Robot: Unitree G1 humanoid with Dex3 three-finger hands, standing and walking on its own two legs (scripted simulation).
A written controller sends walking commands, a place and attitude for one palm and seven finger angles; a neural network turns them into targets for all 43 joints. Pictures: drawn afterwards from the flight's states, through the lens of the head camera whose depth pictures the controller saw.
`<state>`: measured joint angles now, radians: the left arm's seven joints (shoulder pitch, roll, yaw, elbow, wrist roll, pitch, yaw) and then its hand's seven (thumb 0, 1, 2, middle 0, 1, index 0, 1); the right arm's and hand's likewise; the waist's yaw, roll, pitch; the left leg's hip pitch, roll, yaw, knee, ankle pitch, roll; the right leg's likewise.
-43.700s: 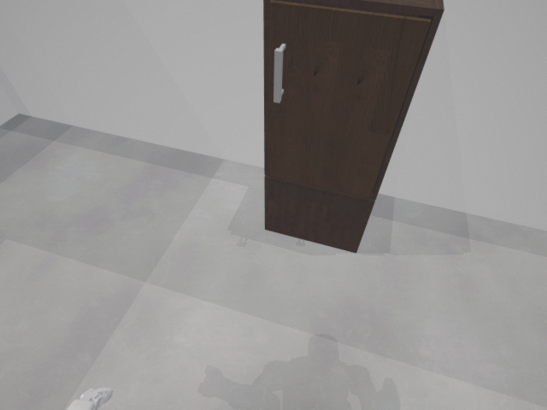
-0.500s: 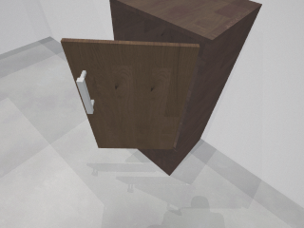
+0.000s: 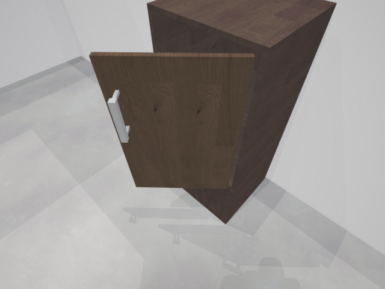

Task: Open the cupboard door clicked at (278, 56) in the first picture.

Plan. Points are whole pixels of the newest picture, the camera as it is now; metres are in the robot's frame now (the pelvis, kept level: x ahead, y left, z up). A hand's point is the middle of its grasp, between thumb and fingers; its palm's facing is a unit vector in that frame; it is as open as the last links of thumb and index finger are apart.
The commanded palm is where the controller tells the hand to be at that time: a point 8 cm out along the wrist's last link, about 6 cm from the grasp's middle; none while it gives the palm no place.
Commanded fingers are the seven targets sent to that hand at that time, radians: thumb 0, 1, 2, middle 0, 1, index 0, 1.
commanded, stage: look again from close up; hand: left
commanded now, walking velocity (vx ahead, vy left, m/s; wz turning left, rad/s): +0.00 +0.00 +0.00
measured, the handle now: (120, 117) +0.54 +0.24 +0.04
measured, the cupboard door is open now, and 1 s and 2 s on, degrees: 41 41 41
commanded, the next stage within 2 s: raise the hand with hooked fingers in 0.34 s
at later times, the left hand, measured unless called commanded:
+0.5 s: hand out of the picture +0.00 +0.15 -0.15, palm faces +0.09 -0.97 -0.24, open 7.2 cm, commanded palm +0.09 +0.19 -0.06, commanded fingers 0.00 0.81 0.86 -0.21 -0.36 -0.21 -0.36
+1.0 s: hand out of the picture +0.12 +0.18 -0.04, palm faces +0.19 -0.98 -0.05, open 9.4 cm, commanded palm +0.12 +0.23 -0.02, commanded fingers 0.00 0.22 0.61 -0.25 -0.74 -0.25 -0.74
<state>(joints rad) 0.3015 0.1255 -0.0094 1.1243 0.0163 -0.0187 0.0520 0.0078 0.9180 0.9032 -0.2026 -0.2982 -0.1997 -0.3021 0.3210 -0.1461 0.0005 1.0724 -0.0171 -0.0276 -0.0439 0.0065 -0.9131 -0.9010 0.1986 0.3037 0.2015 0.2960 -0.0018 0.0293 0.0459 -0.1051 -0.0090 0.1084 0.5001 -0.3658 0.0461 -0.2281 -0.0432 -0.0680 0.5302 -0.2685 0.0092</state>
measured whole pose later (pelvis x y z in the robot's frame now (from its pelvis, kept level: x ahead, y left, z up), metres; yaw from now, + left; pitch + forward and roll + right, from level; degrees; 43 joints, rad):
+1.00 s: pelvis -0.04 -0.04 -0.07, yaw +4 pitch +11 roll -1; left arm 0.46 0.21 0.21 0.08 -0.26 -0.52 -0.29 0.01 0.45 0.71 -0.24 -0.59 -0.23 -0.60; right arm 0.13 -0.27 -0.05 0.47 0.01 -0.27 -0.03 0.01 -0.91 -0.90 0.20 0.30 0.20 0.30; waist 0.06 -0.05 -0.09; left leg -0.74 0.03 -0.01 1.08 -0.54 -0.01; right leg -0.80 -0.05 -0.16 1.04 -0.44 -0.06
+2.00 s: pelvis -0.02 -0.01 -0.03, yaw +3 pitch +9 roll -2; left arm -0.01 0.41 0.42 0.30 -0.33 -0.21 -0.47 -0.01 -0.49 0.31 -0.30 -1.19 -0.30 -1.20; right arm 0.27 -0.26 0.06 0.57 0.03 -0.23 -0.07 0.01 -0.90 -0.90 0.21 0.30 0.21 0.30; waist 0.02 0.02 -0.05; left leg -0.52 0.02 0.03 0.84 -0.47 0.03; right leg -0.58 -0.04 -0.13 0.77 -0.34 -0.01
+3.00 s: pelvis -0.04 -0.02 -0.03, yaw +2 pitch +10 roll -1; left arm -0.35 0.50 0.47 0.71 -0.29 -0.26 -0.54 -0.01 -0.50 0.30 -0.30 -1.20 -0.30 -1.20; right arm 0.30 -0.29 0.06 0.59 0.03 -0.18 -0.08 0.01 -0.90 -0.90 0.20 0.30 0.21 0.30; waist -0.04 0.00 -0.05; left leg -0.56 0.03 0.04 0.82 -0.43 0.02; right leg -0.63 -0.03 -0.11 0.76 -0.30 -0.03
